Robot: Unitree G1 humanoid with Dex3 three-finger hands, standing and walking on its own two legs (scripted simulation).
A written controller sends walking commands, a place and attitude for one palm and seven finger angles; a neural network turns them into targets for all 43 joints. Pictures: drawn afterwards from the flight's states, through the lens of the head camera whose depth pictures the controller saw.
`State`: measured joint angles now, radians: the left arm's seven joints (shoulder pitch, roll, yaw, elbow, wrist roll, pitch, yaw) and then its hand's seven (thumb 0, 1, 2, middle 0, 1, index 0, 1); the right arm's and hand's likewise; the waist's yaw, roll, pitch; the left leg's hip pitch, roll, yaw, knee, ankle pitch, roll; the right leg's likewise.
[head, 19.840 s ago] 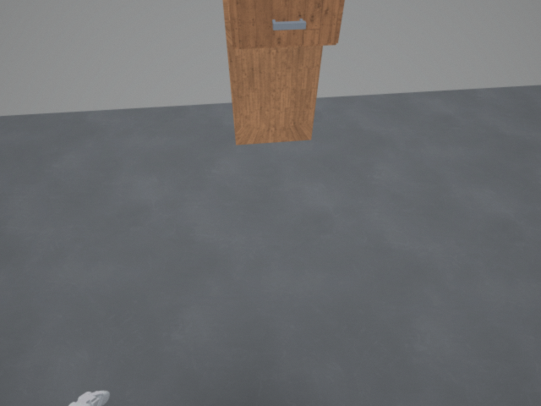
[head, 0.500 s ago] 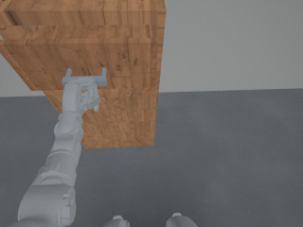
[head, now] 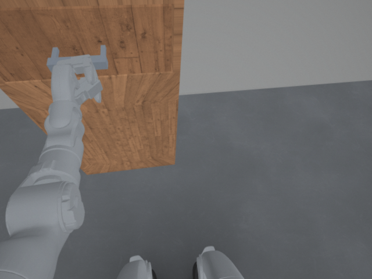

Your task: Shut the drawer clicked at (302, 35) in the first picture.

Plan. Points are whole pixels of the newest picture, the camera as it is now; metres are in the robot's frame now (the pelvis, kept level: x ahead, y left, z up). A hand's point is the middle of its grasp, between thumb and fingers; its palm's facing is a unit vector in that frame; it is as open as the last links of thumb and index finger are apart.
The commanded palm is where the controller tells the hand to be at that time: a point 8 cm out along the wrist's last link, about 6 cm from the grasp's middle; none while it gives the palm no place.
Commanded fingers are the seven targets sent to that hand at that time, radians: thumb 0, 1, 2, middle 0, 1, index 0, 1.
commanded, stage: push the drawer shut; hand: left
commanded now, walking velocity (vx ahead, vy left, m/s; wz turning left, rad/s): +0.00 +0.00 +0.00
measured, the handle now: (79, 57) +0.59 +0.17 +0.08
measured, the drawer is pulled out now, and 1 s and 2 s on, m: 0.00 0.00 0.00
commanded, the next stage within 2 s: pull the fist back off the drawer in 0.36 s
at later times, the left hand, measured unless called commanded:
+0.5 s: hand (93, 82) +0.52 +0.14 +0.07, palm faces +0.04 -1.00 -0.04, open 2.7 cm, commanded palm +0.54 +0.18 +0.08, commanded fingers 0.00 0.90 0.90 -1.40 -1.60 -1.40 -1.60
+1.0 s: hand (101, 84) +0.51 +0.12 +0.07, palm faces +0.04 -1.00 -0.04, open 3.0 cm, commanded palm +0.47 +0.17 +0.08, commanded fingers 0.00 0.90 0.90 -1.40 -1.60 -1.40 -1.60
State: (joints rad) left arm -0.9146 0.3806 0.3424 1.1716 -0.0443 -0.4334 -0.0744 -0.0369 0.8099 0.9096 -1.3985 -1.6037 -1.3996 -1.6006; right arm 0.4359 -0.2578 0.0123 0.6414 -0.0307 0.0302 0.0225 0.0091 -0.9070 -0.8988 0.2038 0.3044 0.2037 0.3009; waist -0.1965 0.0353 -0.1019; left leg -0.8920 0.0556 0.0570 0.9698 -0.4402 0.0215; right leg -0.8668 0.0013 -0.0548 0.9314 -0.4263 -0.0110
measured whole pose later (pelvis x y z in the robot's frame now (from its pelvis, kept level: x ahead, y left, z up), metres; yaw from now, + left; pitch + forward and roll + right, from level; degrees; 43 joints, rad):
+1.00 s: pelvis -0.01 +0.01 +0.00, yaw +0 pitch +21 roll -2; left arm -0.96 0.37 0.29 1.18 -0.03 -0.42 0.01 -0.02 0.84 0.94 -1.40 -1.60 -1.40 -1.60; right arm 0.45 -0.26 0.02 0.64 -0.04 0.03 0.05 0.01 -0.91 -0.90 0.20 0.30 0.20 0.30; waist -0.21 0.04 -0.10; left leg -0.94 0.05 0.05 1.00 -0.43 0.03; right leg -0.91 0.00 -0.06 0.94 -0.41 0.00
